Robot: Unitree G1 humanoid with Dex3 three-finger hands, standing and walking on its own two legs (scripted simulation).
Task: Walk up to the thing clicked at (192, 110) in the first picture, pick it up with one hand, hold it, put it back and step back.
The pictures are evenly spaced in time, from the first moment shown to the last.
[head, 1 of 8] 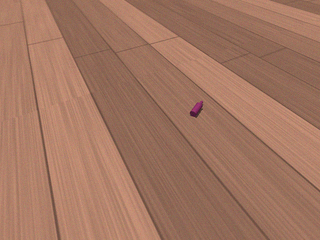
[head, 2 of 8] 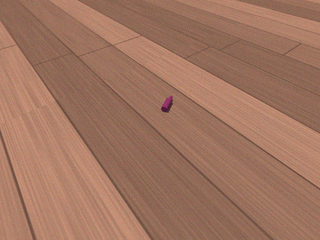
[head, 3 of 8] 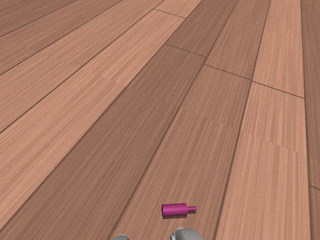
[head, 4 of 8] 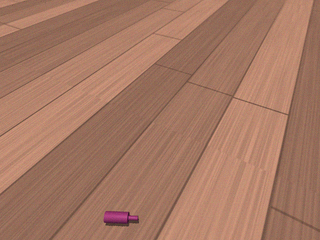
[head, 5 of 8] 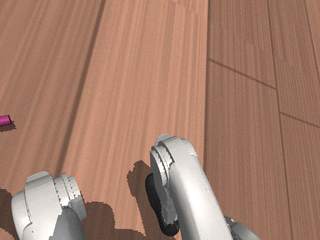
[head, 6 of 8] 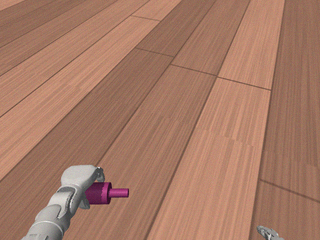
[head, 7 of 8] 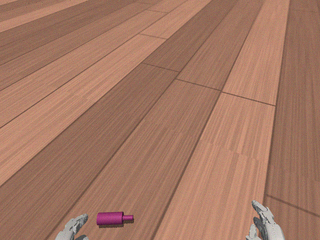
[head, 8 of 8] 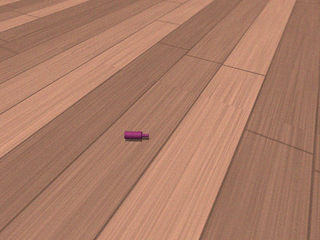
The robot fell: no
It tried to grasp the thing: yes
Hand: left
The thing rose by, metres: 0.67
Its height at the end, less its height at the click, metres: +0.00
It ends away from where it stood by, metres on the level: 0.01
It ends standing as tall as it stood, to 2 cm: yes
